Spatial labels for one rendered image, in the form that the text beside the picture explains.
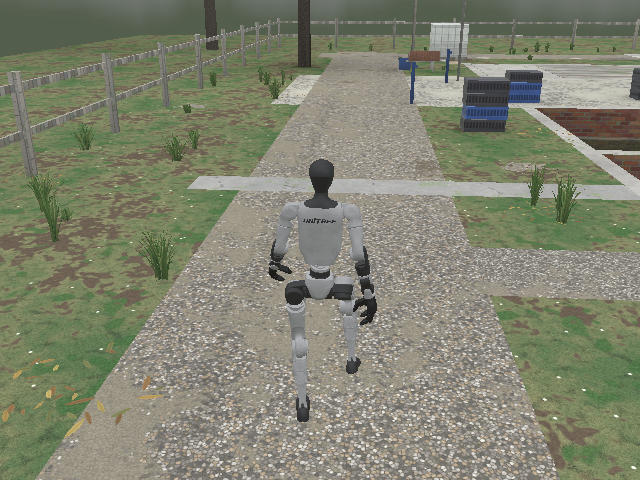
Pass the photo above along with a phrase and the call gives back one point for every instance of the robot left hand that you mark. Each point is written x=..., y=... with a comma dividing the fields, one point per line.
x=275, y=276

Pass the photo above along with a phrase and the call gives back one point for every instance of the left robot forearm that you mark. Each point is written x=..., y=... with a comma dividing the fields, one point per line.
x=275, y=259

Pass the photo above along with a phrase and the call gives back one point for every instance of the right robot forearm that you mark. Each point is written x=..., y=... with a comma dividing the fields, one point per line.
x=364, y=276

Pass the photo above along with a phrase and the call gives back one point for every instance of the robot left upper arm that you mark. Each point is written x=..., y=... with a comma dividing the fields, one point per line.
x=288, y=213

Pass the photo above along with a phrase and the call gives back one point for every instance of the robot head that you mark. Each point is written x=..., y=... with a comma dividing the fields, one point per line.
x=321, y=173

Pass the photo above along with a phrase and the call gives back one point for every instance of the robot right hand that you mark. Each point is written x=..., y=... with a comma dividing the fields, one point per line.
x=371, y=309

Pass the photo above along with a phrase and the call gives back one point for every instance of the robot right upper arm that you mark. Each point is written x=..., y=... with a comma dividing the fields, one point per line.
x=355, y=226

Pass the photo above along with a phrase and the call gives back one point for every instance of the robot right shin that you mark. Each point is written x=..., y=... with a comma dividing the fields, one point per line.
x=350, y=326

